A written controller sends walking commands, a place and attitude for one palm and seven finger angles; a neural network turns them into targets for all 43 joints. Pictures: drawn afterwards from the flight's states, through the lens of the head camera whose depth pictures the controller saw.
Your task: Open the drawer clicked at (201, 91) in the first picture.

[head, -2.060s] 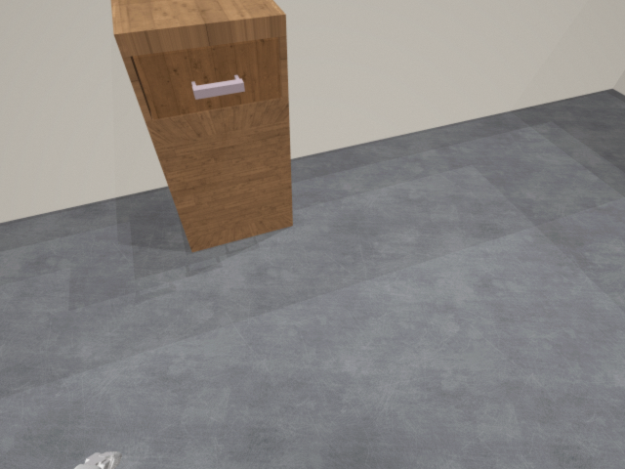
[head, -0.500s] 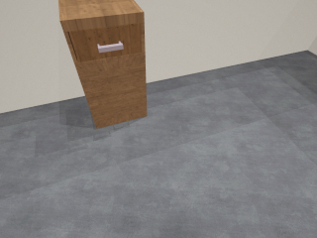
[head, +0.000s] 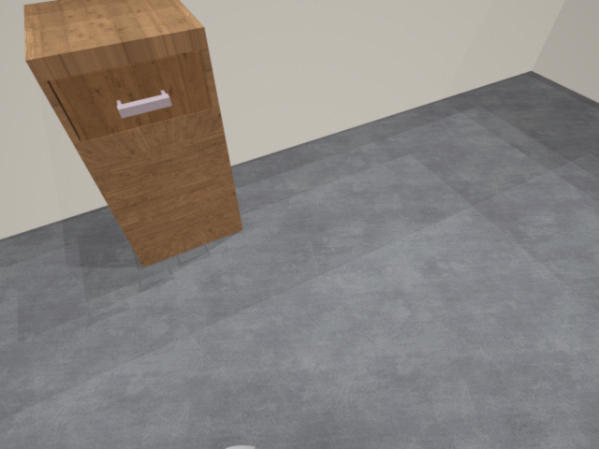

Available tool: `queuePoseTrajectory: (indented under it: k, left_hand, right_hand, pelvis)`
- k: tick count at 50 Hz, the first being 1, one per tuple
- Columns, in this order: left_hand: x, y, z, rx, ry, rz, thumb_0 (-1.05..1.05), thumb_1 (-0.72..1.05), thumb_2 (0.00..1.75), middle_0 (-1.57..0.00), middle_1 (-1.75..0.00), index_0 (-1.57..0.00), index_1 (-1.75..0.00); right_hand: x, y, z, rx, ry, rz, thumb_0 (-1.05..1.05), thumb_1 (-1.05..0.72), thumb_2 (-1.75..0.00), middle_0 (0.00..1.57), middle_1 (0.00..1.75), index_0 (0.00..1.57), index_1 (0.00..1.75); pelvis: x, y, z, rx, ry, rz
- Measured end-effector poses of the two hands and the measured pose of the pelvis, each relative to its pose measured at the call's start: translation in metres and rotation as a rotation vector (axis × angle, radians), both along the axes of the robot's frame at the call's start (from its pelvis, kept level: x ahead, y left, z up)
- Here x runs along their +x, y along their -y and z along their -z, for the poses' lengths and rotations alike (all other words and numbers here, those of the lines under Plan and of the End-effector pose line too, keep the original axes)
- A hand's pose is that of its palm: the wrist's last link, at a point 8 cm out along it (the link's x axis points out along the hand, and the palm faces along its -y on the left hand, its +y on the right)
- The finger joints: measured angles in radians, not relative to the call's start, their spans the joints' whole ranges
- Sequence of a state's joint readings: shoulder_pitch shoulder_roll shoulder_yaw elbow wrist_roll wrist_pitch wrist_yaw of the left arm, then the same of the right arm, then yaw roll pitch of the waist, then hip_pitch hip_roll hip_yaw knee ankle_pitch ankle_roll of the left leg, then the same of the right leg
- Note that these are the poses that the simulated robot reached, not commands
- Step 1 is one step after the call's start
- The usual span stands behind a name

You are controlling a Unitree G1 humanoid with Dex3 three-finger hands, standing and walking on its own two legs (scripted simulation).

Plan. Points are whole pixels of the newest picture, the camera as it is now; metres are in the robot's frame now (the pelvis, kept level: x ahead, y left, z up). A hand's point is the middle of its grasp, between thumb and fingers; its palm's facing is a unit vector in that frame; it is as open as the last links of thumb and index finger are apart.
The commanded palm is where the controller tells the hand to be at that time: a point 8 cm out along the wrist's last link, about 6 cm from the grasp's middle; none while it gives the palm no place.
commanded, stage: walk to a spot facing it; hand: left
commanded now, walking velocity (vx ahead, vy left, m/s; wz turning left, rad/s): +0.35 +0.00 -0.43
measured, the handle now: (143, 101) +0.95 +0.55 -0.05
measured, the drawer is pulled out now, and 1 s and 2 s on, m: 0.00 0.00 0.00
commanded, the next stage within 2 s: none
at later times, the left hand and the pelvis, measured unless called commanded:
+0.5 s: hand (173, 365) +0.27 +0.26 -0.17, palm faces -0.17 -0.97 -0.19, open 7.4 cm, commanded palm none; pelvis +0.20 +0.07 +0.01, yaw -16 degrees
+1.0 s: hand (285, 248) +0.55 +0.10 -0.17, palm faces -0.56 -0.81 -0.20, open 7.4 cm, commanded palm none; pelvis +0.35 +0.01 -0.01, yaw -32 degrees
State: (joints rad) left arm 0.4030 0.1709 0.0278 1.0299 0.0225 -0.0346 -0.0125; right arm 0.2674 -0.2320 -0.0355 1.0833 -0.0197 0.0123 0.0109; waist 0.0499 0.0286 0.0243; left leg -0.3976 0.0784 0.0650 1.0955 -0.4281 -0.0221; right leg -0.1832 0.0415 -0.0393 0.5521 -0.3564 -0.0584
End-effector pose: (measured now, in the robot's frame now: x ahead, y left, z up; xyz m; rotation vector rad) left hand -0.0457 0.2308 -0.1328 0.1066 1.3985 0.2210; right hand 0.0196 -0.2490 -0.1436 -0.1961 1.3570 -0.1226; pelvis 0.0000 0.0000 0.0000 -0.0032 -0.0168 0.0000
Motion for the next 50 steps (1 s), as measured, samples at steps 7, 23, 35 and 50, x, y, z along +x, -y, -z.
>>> queuePoseTrajectory:
  k: [7,23,35,50]
  left_hand:
    - [0.011,0.012,-0.010,-0.062,-0.142,0.035,0.00,0.90,0.90,-0.20,-0.30,-0.20,-0.30]
    - [0.267,-0.081,0.019,-0.027,-0.003,0.240,0.01,0.91,0.90,-0.20,-0.30,-0.20,-0.30]
    - [0.526,-0.014,-0.018,-0.054,0.297,0.540,0.00,0.91,0.90,-0.19,-0.30,-0.19,-0.30]
    - [0.618,0.088,0.008,-0.077,0.257,0.746,0.00,0.91,0.90,-0.20,-0.30,-0.20,-0.30]
  right_hand:
    - [0.083,-0.017,-0.020,0.022,0.153,0.054,0.01,-0.91,-0.90,0.20,0.30,0.20,0.30]
    - [0.208,-0.078,-0.030,-0.045,0.298,0.195,0.00,-0.91,-0.90,0.20,0.30,0.20,0.30]
    - [0.118,-0.093,-0.027,-0.066,-0.044,0.509,0.00,-0.93,-0.90,0.20,0.30,0.20,0.30]
    - [0.204,-0.057,0.003,-0.025,-0.004,0.677,0.01,-0.91,-0.90,0.20,0.30,0.20,0.30]
  pelvis:
    - [0.044,-0.010,-0.012,0.006,-0.028,0.062]
    - [0.182,-0.067,0.000,-0.013,-0.002,0.254]
    - [0.269,-0.062,-0.009,-0.002,-0.006,0.396]
    - [0.348,-0.013,0.011,-0.015,-0.005,0.567]
